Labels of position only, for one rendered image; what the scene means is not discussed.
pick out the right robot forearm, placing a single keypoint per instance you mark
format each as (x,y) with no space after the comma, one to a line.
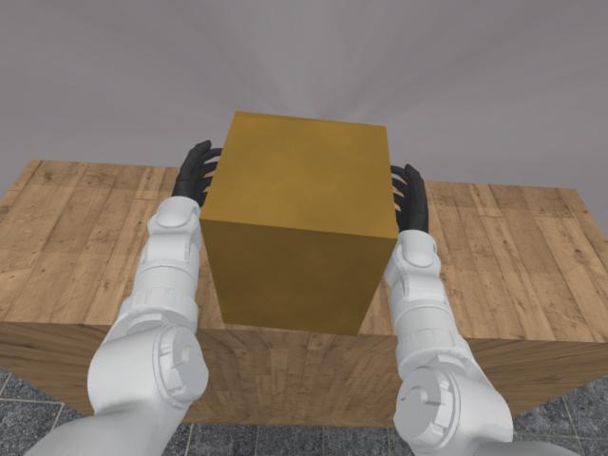
(422,317)

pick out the pedestal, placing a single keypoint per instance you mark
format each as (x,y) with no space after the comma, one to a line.
(525,271)

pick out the left robot hand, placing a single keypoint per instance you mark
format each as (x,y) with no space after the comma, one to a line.
(190,182)

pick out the carton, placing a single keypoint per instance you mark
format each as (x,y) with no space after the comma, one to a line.
(299,222)

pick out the robot right upper arm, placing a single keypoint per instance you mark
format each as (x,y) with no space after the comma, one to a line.
(440,412)

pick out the left robot forearm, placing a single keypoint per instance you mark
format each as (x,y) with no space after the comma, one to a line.
(167,276)

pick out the right robot hand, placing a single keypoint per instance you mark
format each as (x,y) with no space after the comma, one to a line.
(414,204)

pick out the robot left upper arm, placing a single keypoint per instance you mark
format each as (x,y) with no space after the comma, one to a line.
(141,386)

